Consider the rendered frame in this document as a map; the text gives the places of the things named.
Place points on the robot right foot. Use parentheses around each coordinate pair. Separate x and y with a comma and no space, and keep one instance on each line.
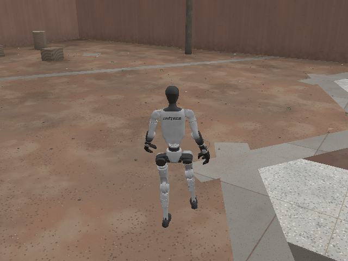
(193,204)

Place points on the robot left foot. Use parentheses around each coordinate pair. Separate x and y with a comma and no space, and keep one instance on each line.
(166,222)

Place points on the left robot upper arm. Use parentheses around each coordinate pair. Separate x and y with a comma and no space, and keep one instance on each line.
(153,123)

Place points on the left robot hand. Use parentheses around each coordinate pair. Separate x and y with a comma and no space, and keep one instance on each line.
(148,150)

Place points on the robot right forearm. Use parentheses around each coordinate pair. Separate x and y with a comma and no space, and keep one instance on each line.
(201,144)

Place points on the robot left forearm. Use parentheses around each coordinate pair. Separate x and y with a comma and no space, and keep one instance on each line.
(148,141)

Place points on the robot foot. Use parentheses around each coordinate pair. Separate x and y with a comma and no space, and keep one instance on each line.
(193,204)
(166,222)

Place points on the right robot hand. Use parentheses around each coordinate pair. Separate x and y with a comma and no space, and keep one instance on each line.
(205,156)

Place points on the right robot upper arm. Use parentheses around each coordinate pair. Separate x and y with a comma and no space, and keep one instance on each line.
(193,123)

